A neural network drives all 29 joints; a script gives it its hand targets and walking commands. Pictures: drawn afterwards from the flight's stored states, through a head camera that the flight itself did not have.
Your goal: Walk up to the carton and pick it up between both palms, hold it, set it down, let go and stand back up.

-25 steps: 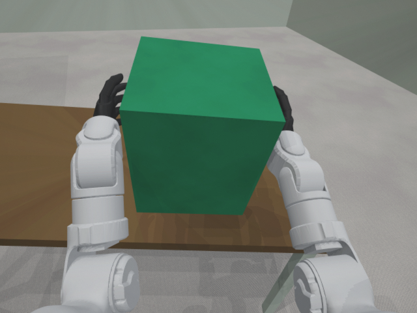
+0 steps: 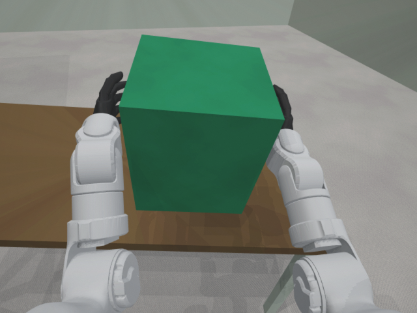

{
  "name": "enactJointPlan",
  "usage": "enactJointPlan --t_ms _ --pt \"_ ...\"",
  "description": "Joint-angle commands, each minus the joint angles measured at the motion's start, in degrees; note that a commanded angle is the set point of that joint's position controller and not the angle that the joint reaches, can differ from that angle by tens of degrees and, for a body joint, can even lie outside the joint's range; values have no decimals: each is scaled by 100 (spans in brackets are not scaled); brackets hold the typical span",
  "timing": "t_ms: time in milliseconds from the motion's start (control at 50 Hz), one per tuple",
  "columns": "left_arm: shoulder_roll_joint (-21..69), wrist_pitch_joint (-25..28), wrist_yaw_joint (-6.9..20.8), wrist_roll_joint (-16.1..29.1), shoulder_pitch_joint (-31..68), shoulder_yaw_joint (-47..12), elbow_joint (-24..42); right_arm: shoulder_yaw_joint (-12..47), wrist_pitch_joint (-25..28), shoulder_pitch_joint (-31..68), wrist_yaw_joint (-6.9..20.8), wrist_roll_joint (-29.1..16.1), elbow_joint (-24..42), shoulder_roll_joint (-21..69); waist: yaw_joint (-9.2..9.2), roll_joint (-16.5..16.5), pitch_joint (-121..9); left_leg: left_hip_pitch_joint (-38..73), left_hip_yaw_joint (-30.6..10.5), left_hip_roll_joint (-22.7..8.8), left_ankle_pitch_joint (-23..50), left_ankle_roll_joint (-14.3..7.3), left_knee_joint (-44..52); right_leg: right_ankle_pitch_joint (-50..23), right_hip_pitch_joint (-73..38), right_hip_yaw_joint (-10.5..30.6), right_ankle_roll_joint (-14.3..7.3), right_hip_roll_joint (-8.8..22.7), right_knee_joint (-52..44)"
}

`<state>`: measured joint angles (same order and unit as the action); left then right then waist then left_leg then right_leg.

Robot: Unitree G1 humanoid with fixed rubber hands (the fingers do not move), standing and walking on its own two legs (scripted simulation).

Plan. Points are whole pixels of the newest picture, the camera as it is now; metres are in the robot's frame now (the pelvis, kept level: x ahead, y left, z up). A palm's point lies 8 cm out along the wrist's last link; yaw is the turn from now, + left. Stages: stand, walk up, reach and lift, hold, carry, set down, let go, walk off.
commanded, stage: hold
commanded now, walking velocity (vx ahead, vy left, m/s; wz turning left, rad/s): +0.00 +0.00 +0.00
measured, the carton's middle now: (195, 131) +0.39 +0.00 +0.19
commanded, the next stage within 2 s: none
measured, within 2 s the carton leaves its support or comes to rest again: neither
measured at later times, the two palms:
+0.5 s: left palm (105, 120) +0.36 +0.15 +0.23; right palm (279, 132) +0.36 -0.15 +0.21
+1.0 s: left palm (107, 119) +0.37 +0.15 +0.23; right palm (278, 132) +0.36 -0.15 +0.21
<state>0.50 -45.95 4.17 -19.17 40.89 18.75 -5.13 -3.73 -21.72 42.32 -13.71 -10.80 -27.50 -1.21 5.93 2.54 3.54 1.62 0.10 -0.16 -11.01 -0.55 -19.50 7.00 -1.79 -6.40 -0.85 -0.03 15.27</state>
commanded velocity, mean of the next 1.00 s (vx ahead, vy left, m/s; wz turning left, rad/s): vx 0.00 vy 0.00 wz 0.00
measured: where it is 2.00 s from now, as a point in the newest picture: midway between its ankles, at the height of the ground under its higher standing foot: outside the picture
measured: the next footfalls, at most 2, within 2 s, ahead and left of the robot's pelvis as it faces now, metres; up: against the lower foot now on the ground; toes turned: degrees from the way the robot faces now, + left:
none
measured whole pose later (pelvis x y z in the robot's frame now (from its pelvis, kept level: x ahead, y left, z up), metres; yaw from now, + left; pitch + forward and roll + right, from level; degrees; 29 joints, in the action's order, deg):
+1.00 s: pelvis +0.00 +0.00 +0.00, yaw +0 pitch -10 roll -1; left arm 0.4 -46.1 4.0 -18.9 40.1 18.0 -4.2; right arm -3.0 -21.5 41.4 -14.0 -11.2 -26.6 -1.5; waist 5.7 2.3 3.7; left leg 1.3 0.3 -0.2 -11.2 -0.6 -19.9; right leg 7.1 -1.4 -6.2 -0.8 -0.1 15.6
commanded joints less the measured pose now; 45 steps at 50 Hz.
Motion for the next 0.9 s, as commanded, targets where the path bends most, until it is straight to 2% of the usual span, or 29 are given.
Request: enactJointPlan --t_ms 0,40,60,80,160,200,220,240,280,340,360,380,400,440,460,480,520,540,580,600,620,660,680,720,740,800,820,860,880 --pt "2850 372 769 984 3452 -2695 779 2347 373 4286 603 -582 2010 3158 71 -390 -2723 -26 154 291 1753 217 83 -1294 -1302 92 333 -267 126" --pt "2905 314 765 943 3202 -2755 750 2425 373 4196 570 -652 2084 3026 79 -460 -2645 113 122 276 2103 292 -8 -1516 -1274 103 309 -300 153" --pt "2934 335 748 976 3274 -2794 925 2504 382 4309 576 -728 2198 3072 -9 -480 -2786 108 116 269 2140 289 -4 -1428 -1300 72 310 -339 177" --pt "2932 340 739 996 3318 -2857 973 2477 374 4228 578 -730 2164 3045 66 -539 -2669 140 102 248 2258 324 -19 -1432 -1234 72 294 -351 159" --pt "2994 308 698 1039 3200 -2956 1041 2489 385 4229 607 -729 2380 2993 30 -537 -2697 183 86 203 2141 313 -8 -1177 -1145 75 257 -372 132" --pt "2876 285 708 952 3166 -2841 836 2383 319 4144 616 -609 2216 2997 57 -371 -2454 26 129 209 1671 226 136 -949 -1067 100 288 -339 77" --pt "2885 288 714 923 3285 -2748 835 2320 306 4203 637 -546 2067 3000 -10 -367 -2318 -129 141 206 1431 185 232 -771 -1030 84 271 -328 69" --pt "2941 270 721 940 3282 -2834 810 2283 331 4188 648 -520 2122 3023 49 -448 -2360 -151 148 205 1371 195 248 -782 -1046 104 275 -301 87" --pt "2950 282 721 952 3294 -2808 820 2368 360 4269 654 -552 2153 3084 7 -395 -2499 -123 169 223 1467 179 204 -942 -1171 126 277 -297 103" --pt "2961 298 705 1017 3442 -2886 780 2286 378 4350 660 -527 2101 2993 56 -554 -2563 13 145 203 1500 249 152 -823 -1010 89 259 -296 91" --pt "2943 287 711 962 3429 -2768 578 2214 365 4431 672 -491 2010 2954 14 -519 -2432 -68 148 189 1305 213 217 -623 -945 82 258 -305 58" --pt "2931 303 719 971 3365 -2743 650 2283 388 4415 671 -494 2105 3078 -24 -365 -2520 -124 168 203 1301 139 229 -760 -1105 81 282 -308 63" --pt "2892 322 713 956 3396 -2707 608 2301 384 4442 679 -490 2020 3040 -61 -367 -2540 -218 167 227 1230 127 258 -731 -1137 111 265 -292 84" --pt "2956 365 676 936 3604 -2734 602 2098 369 4350 731 -385 1661 3028 43 -499 -2391 -267 142 185 993 163 349 -482 -1026 91 246 -297 76" --pt "2927 343 686 896 3612 -2638 418 2052 394 4436 758 -321 1615 3035 -23 -434 -2283 -365 155 191 815 109 391 -324 -1004 98 251 -267 38" --pt "3096 354 677 967 3576 -2791 533 2025 456 4507 774 -319 1800 3037 56 -522 -2474 -308 115 128 922 143 389 -404 -1032 69 215 -323 92" --pt "3017 373 689 947 3580 -2680 491 2059 461 4548 750 -335 1823 3123 13 -388 -2557 -251 151 188 1047 123 321 -573 -1094 100 262 -285 90" --pt "2898 373 685 858 3576 -2507 375 2107 417 4534 736 -343 1634 3138 -92 -324 -2433 -314 183 223 1007 72 337 -593 -1104 117 268 -264 77" --pt "2841 334 732 808 3552 -2404 188 1985 397 4530 727 -267 1525 3158 -70 -201 -2271 -520 205 209 639 -3 474 -430 -1161 119 303 -258 55" --pt "2914 329 745 828 3497 -2525 254 1935 384 4356 720 -265 1478 3121 62 -332 -2296 -455 194 211 734 67 467 -572 -1176 137 294 -260 91" --pt "2859 341 768 874 3579 -2466 287 2021 402 4460 708 -294 1565 3130 -12 -262 -2418 -414 213 231 870 72 398 -665 -1236 135 308 -236 87" --pt "2857 336 796 896 3457 -2508 348 2135 424 4455 641 -387 1786 3160 44 -316 -2554 -282 221 298 1189 114 255 -1057 -1332 137 334 -224 87" --pt "2925 346 796 941 3480 -2534 328 2184 459 4714 621 -430 1986 3162 -29 -289 -2674 -282 205 296 1308 119 210 -1103 -1324 98 347 -261 110" --pt "2825 398 781 917 3520 -2509 471 2306 418 4553 589 -513 1915 3203 -41 -294 -2745 -242 209 320 1375 102 194 -1215 -1405 130 369 -249 151" --pt "2842 387 773 906 3496 -2475 460 2275 411 4543 601 -499 1872 3176 -78 -342 -2633 -288 195 310 1289 106 233 -1037 -1318 111 344 -256 131" --pt "2830 376 775 896 3635 -2559 482 2092 372 4364 634 -404 1708 3122 47 -481 -2465 -312 188 277 967 123 305 -648 -1131 122 318 -219 76" --pt "2785 373 764 848 3623 -2523 455 2168 370 4412 642 -408 1716 3174 -55 -466 -2419 -337 208 291 963 104 308 -656 -1144 123 330 -195 88" --pt "2928 381 723 966 3582 -2717 637 2262 418 4481 648 -536 1924 3192 -2 -502 -2680 -163 168 256 1467 186 176 -1017 -1158 114 323 -268 155" --pt "2887 372 723 891 3526 -2696 584 2245 369 4346 632 -523 1735 3107 30 -515 -2535 -64 155 250 1588 227 157 -1038 -1118 104 319 -281 131"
